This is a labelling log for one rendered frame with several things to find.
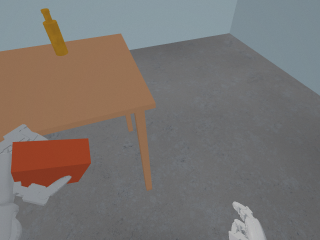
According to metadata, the robot right hand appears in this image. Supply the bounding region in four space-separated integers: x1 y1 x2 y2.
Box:
228 201 267 240

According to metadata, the table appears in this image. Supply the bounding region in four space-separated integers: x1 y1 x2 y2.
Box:
0 33 156 191

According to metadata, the left robot forearm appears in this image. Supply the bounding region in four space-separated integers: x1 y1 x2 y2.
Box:
0 203 22 240

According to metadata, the sponge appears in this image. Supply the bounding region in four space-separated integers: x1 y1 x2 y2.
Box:
11 138 91 188

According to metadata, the robot left hand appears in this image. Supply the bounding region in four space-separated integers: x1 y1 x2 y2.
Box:
0 124 72 206

